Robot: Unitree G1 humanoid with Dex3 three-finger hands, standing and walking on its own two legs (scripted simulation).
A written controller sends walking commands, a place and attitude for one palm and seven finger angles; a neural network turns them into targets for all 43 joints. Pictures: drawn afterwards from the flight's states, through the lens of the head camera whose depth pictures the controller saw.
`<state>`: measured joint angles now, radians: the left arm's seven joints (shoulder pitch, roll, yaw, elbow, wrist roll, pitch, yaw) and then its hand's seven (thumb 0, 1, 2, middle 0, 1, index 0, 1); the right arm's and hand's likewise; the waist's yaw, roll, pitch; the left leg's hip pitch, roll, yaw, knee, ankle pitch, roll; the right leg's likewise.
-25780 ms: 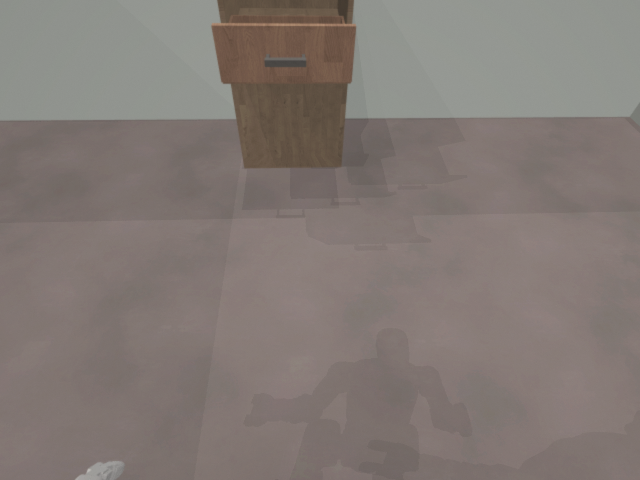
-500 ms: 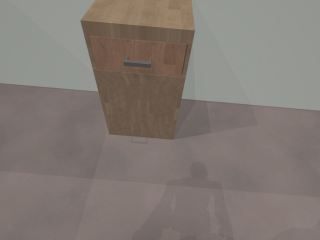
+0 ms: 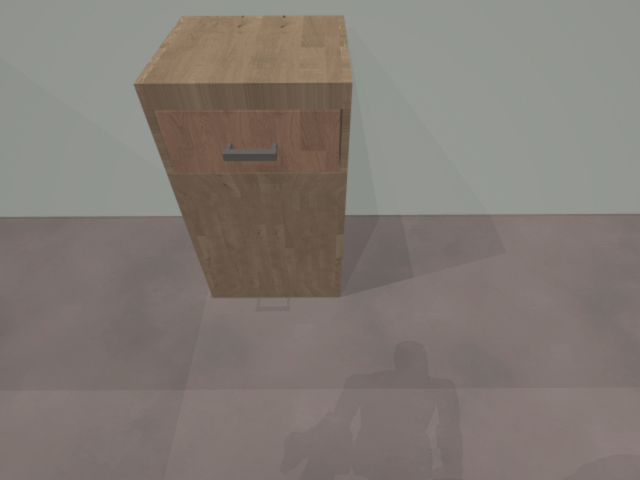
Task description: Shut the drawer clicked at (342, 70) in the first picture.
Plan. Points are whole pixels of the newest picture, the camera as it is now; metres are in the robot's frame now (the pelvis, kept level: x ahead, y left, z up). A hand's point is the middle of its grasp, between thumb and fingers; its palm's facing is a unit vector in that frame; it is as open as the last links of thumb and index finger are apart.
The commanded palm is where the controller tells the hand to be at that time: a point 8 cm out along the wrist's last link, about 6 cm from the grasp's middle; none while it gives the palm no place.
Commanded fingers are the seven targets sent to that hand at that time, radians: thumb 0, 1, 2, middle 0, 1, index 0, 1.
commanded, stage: let the arm hang, fingers relaxed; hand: left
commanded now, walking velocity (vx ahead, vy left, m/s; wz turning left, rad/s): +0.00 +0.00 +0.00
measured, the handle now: (251, 150) +0.86 +0.21 -0.08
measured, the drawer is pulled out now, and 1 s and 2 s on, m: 0.00 0.00 0.00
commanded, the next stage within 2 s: look to check the result in 0.10 s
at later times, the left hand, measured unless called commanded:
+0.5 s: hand out of the picture +0.00 +0.17 -0.17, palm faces +0.03 -0.98 -0.21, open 7.4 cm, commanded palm none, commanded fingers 0.00 0.90 0.90 -0.20 -0.30 -0.20 -0.30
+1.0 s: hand out of the picture +0.06 +0.20 -0.17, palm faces +0.00 -0.96 -0.26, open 7.4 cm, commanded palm none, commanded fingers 0.00 0.90 0.90 -0.20 -0.30 -0.20 -0.30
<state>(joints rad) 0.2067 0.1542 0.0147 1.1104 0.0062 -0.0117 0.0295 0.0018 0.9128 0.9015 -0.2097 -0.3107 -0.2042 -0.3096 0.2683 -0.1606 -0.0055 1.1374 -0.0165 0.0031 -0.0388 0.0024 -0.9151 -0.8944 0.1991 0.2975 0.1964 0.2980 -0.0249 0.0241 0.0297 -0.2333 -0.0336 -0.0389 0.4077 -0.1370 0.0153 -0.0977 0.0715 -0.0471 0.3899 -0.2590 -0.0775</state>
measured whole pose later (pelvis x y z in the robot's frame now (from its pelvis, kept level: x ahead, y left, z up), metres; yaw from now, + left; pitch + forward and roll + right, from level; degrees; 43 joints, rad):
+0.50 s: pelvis +0.01 -0.01 +0.00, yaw -1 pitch -2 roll +0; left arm 0.27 0.15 0.02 1.16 0.00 -0.01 0.03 0.00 0.91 0.90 -0.20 -0.30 -0.20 -0.30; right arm 0.24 -0.17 -0.01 1.14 -0.01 0.01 -0.05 0.00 -0.91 -0.89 0.20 0.30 0.20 0.30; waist -0.01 0.02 0.06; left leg -0.22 -0.02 -0.03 0.41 -0.16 0.01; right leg -0.07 0.08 -0.04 0.36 -0.26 -0.08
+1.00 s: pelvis +0.02 +0.00 +0.00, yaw -1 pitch -2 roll +0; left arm 0.20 0.21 0.02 1.13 0.01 -0.01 0.03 0.00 0.91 0.90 -0.21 -0.30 -0.20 -0.30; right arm 0.20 -0.22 -0.01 1.14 -0.01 0.00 -0.04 0.00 -0.91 -0.89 0.20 0.30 0.20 0.30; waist -0.01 0.02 0.06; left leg -0.19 -0.03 -0.02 0.37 -0.16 0.01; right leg -0.04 0.08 -0.02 0.33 -0.26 -0.08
